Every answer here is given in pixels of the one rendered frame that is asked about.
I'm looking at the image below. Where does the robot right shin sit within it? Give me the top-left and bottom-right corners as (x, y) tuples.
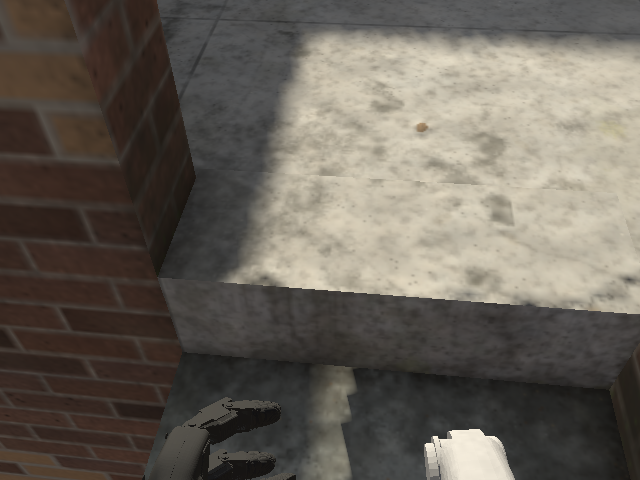
(486, 436), (508, 461)

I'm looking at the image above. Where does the left robot hand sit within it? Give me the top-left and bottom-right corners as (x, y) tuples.
(142, 397), (296, 480)

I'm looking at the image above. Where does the robot right thigh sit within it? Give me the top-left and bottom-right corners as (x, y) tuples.
(424, 429), (515, 480)

